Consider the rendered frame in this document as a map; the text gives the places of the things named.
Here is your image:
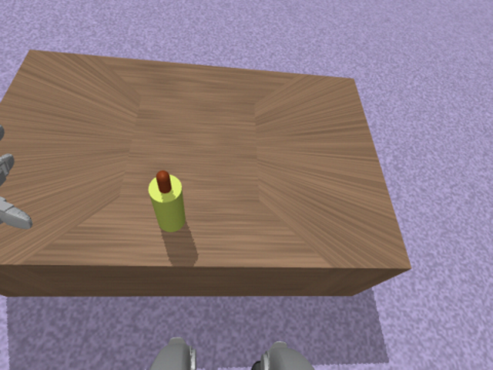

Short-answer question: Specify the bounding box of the left robot hand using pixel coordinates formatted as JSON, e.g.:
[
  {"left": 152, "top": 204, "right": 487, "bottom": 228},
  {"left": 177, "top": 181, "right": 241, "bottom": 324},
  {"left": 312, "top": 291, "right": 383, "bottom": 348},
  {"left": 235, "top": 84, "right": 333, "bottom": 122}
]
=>
[{"left": 0, "top": 125, "right": 32, "bottom": 229}]

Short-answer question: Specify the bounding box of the bottle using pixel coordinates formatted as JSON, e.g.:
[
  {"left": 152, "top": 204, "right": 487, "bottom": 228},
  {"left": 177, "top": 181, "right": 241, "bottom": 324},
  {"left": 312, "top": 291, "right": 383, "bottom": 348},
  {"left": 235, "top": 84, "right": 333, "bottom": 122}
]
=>
[{"left": 149, "top": 170, "right": 186, "bottom": 232}]

